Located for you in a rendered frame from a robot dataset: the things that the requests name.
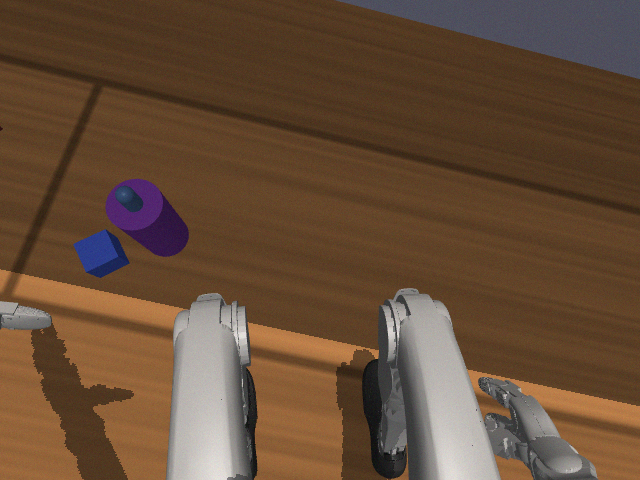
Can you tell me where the right robot hand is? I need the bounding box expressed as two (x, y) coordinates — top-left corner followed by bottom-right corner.
(478, 377), (561, 469)

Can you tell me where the right robot arm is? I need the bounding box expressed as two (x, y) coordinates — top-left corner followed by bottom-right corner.
(527, 436), (599, 480)

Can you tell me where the right robot foot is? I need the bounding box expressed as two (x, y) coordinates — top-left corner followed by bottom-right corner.
(362, 359), (407, 479)

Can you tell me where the left robot hand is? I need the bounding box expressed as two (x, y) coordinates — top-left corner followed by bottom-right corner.
(0, 301), (52, 330)

